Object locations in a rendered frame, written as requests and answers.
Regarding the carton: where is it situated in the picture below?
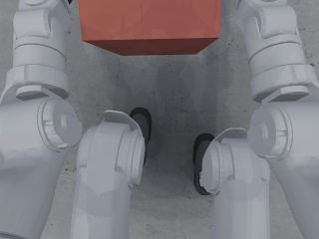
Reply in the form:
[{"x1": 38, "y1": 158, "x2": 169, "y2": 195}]
[{"x1": 78, "y1": 0, "x2": 222, "y2": 56}]

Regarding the right robot thigh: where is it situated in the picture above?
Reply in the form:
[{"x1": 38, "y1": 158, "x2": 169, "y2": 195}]
[{"x1": 204, "y1": 137, "x2": 270, "y2": 239}]

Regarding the robot left forearm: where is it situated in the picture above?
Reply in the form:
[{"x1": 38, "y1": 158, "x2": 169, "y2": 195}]
[{"x1": 0, "y1": 0, "x2": 71, "y2": 107}]

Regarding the right robot upper arm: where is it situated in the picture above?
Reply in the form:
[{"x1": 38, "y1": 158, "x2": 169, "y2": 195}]
[{"x1": 247, "y1": 100, "x2": 319, "y2": 239}]

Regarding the left robot foot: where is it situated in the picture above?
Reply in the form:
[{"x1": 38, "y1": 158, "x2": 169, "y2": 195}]
[{"x1": 129, "y1": 108, "x2": 152, "y2": 166}]

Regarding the left robot upper arm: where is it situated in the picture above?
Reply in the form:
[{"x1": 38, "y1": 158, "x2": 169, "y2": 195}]
[{"x1": 0, "y1": 96, "x2": 82, "y2": 239}]

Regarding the robot right forearm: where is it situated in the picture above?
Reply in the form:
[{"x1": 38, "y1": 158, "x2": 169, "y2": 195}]
[{"x1": 234, "y1": 0, "x2": 319, "y2": 105}]

